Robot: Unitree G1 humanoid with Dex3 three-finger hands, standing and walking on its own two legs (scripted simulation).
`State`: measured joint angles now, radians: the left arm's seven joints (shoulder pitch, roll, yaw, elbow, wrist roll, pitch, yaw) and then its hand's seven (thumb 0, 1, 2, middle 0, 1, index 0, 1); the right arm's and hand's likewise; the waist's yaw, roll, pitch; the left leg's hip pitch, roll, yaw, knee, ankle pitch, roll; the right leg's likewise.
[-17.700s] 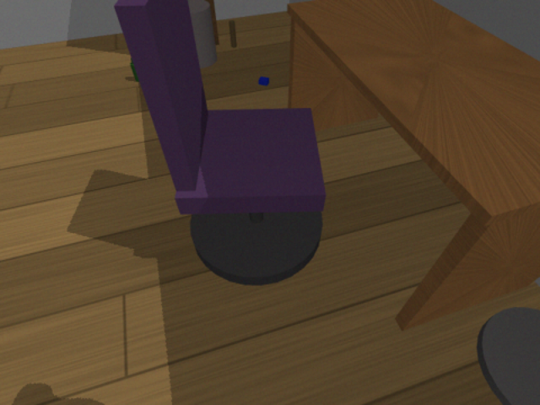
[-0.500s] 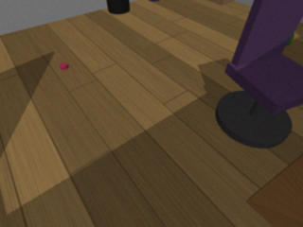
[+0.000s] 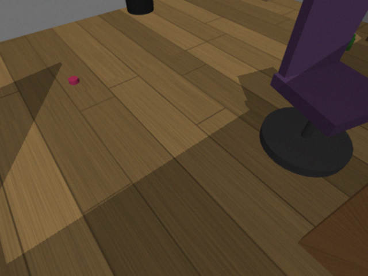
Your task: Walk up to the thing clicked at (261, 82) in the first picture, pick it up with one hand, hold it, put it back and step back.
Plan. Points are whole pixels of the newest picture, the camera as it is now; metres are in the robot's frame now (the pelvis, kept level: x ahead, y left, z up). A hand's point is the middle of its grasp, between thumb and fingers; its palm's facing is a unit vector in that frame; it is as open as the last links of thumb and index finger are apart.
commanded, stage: stand
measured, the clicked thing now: out of the picture +1.53 -2.03 -0.76
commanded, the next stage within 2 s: walk up in 1.74 s
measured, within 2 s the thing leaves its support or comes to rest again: neither
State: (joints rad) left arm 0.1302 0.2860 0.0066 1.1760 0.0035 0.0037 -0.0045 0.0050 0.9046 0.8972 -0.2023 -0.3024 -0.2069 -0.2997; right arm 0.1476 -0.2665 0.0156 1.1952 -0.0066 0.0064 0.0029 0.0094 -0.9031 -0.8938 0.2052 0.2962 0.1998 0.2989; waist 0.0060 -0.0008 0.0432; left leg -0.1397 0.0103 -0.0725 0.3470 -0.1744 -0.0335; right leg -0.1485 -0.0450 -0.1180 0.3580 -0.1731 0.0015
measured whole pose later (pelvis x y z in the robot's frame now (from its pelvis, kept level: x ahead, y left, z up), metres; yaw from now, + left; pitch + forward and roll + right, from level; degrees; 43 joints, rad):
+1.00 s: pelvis +0.01 -0.01 +0.00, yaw -1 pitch -2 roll +0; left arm 0.11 0.35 0.02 1.12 0.00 -0.01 -0.01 0.01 0.90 0.90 -0.20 -0.30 -0.21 -0.30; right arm 0.12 -0.35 0.01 1.12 -0.01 0.00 0.00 0.01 -0.90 -0.89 0.21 0.30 0.20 0.30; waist 0.01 0.01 0.04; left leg -0.11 0.03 -0.06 0.33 -0.19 -0.05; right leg -0.13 -0.02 -0.11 0.36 -0.19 -0.01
